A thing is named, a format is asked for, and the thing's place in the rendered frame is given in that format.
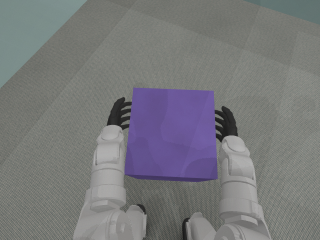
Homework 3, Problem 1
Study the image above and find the left robot upper arm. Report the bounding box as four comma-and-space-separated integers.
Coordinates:
73, 209, 134, 240

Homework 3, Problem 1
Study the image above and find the carton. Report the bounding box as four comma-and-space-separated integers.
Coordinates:
124, 87, 218, 182

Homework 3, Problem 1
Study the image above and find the left robot forearm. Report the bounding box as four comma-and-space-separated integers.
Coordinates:
73, 125, 126, 240

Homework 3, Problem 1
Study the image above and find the left robot hand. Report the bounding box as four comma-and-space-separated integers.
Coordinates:
107, 97, 132, 130

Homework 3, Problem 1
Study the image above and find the robot left foot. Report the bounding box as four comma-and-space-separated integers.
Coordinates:
136, 204, 146, 214

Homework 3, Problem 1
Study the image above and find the left robot shin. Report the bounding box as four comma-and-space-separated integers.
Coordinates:
126, 205, 143, 213

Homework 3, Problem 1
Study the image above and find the right robot forearm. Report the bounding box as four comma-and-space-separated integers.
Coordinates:
218, 135, 272, 240

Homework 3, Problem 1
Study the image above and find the right robot upper arm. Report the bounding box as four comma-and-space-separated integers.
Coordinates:
214, 223, 270, 240

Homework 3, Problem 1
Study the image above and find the right robot hand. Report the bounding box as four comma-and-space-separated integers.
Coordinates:
214, 106, 238, 143

